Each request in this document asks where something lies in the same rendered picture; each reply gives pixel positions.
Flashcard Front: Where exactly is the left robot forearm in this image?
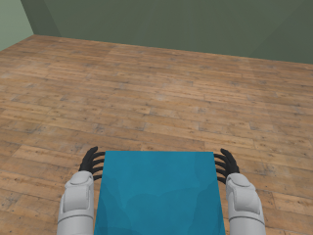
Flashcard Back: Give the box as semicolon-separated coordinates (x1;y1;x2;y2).
57;170;94;235

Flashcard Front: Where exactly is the left robot hand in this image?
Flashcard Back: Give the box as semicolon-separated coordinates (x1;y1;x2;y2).
78;146;106;181

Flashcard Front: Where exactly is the right robot forearm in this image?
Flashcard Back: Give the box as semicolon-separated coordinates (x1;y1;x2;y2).
225;172;266;235

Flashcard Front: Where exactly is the carton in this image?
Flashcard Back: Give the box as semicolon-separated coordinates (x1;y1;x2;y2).
93;151;226;235

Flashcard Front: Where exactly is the right robot hand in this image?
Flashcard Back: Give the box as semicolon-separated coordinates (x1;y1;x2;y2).
213;148;240;184

